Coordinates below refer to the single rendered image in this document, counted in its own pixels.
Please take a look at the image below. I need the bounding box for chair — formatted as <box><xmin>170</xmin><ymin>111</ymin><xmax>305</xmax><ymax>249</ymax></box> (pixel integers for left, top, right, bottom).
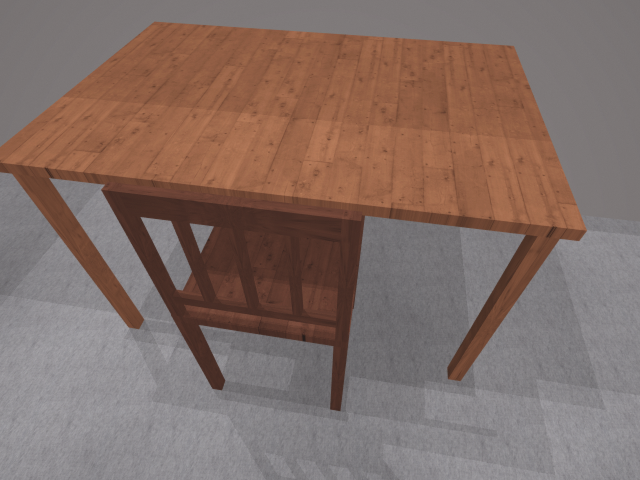
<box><xmin>101</xmin><ymin>182</ymin><xmax>365</xmax><ymax>411</ymax></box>

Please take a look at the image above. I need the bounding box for table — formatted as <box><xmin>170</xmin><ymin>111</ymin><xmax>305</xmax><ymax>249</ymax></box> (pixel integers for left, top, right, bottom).
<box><xmin>0</xmin><ymin>22</ymin><xmax>587</xmax><ymax>381</ymax></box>

